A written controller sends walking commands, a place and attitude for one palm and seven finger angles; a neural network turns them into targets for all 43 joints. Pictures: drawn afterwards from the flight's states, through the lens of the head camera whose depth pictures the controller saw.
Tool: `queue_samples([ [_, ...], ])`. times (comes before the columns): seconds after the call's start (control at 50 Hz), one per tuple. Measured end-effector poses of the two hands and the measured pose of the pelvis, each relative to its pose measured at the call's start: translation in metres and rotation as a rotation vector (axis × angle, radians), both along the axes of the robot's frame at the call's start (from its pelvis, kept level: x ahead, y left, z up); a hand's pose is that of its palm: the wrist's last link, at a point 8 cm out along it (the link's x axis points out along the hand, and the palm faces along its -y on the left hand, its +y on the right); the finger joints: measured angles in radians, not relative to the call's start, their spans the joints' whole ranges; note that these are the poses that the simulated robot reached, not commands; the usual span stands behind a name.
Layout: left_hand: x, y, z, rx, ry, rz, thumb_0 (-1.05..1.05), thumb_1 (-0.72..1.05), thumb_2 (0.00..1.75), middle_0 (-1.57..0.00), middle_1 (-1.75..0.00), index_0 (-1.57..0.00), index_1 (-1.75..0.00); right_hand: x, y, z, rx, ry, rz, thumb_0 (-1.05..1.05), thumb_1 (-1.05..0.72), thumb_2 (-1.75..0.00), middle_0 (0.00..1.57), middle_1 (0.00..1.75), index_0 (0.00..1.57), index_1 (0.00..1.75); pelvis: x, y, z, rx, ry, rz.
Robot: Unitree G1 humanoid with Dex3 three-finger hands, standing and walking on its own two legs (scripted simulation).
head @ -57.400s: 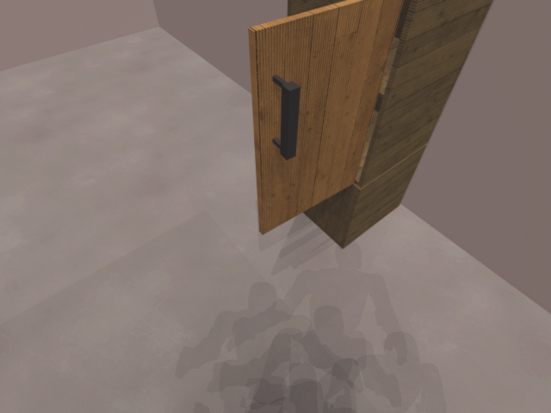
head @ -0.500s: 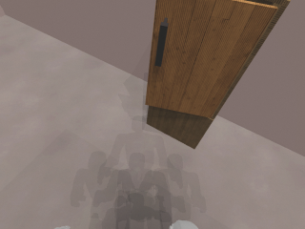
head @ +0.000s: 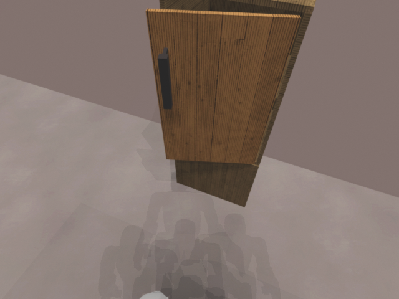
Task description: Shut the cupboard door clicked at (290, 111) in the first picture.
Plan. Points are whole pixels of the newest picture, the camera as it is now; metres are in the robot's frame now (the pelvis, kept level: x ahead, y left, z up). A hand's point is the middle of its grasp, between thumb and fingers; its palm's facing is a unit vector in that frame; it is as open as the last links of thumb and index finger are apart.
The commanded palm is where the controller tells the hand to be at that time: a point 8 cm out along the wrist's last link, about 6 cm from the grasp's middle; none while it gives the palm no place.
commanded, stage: take the last steps up to it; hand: left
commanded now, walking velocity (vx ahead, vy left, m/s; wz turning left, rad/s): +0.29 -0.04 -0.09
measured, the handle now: (166, 79) +0.68 +0.12 +0.07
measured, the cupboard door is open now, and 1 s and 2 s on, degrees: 19 19 19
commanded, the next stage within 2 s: come to a stop and stand still in 0.38 s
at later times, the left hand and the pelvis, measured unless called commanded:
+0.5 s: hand (138, 256) +0.25 +0.17 -0.17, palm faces -0.07 -0.98 -0.19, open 7.3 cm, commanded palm none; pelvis +0.16 -0.01 +0.00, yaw -4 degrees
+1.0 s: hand (127, 257) +0.25 +0.20 -0.19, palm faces +0.02 -0.98 -0.22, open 7.3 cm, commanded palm none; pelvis +0.18 +0.00 -0.01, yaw -2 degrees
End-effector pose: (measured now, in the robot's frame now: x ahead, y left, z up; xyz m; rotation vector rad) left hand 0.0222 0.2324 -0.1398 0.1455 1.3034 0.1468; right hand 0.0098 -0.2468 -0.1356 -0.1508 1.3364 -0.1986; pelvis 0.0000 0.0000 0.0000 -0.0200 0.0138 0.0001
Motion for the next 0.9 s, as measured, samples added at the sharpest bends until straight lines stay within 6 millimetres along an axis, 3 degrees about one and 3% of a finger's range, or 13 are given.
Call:
queue_samples([
  [0.1,-0.007,0.009,-0.021,-0.044,0.100,0.042,0.01,0.92,0.90,-0.20,-0.30,-0.21,-0.30,0.056,0.014,0.001,-0.031,-0.060,0.042,0.00,-0.91,-0.90,0.20,0.30,0.20,0.30,0.034,0.014,-0.010,-0.016,-0.001,-0.002],
  [0.18,0.009,0.017,-0.030,-0.062,0.167,0.019,0.01,0.91,0.90,-0.20,-0.30,-0.20,-0.30,0.084,0.027,0.003,-0.049,-0.115,0.038,0.00,-0.91,-0.90,0.20,0.30,0.20,0.30,0.059,0.023,-0.014,0.007,-0.007,-0.039],
  [0.24,0.043,0.021,-0.022,-0.061,0.150,-0.014,0.01,0.91,0.90,-0.20,-0.30,-0.20,-0.30,0.085,0.035,0.007,-0.043,-0.098,0.006,0.00,-0.91,-0.90,0.20,0.30,0.20,0.30,0.076,0.024,-0.006,0.007,-0.009,-0.048],
  [0.36,0.133,0.016,-0.005,-0.039,0.009,-0.045,0.01,0.91,0.90,-0.19,-0.30,-0.20,-0.30,0.071,0.047,0.006,0.015,0.041,-0.040,0.00,-0.91,-0.90,0.20,0.30,0.20,0.30,0.110,0.017,0.004,0.010,-0.011,-0.051],
  [0.46,0.201,-0.005,0.001,-0.014,-0.062,-0.095,0.01,0.91,0.90,-0.19,-0.30,-0.20,-0.30,0.067,0.043,-0.005,0.072,0.135,-0.101,0.00,-0.91,-0.90,0.20,0.30,0.20,0.30,0.142,-0.001,0.000,0.027,-0.016,-0.065],
  [0.56,0.253,-0.036,-0.005,0.021,-0.106,-0.133,0.00,0.91,0.90,-0.19,-0.30,-0.20,-0.30,0.083,0.021,-0.030,0.115,0.193,-0.151,0.00,-0.90,-0.90,0.20,0.30,0.20,0.30,0.179,-0.029,-0.016,0.040,-0.019,-0.083],
  [0.64,0.266,-0.058,0.000,0.020,-0.097,-0.133,0.00,0.91,0.90,-0.19,-0.30,-0.20,-0.30,0.118,0.002,-0.030,0.102,0.185,-0.144,0.00,-0.91,-0.90,0.20,0.30,0.20,0.30,0.192,-0.038,-0.011,0.031,-0.019,-0.063],
  [0.7,0.272,-0.060,0.006,0.032,-0.112,-0.092,-0.01,0.93,0.90,-0.20,-0.30,-0.21,-0.30,0.150,-0.012,-0.024,0.079,0.146,-0.107,0.00,-0.91,-0.90,0.20,0.30,0.20,0.30,0.195,-0.042,-0.005,0.043,-0.016,-0.052],
  [0.8,0.265,-0.047,0.010,0.046,-0.103,-0.064,-0.01,0.93,0.90,-0.20,-0.30,-0.21,-0.30,0.205,-0.029,-0.016,0.030,0.040,-0.044,0.00,-0.91,-0.90,0.20,0.30,0.20,0.30,0.192,-0.036,0.000,0.046,-0.012,-0.047],
  [0.9,0.245,-0.022,0.005,0.053,-0.077,-0.044,0.00,0.92,0.90,-0.20,-0.30,-0.21,-0.30,0.243,-0.027,-0.005,-0.012,-0.078,0.003,0.00,-0.91,-0.90,0.20,0.30,0.19,0.30,0.184,-0.021,-0.002,0.035,-0.011,-0.039],
])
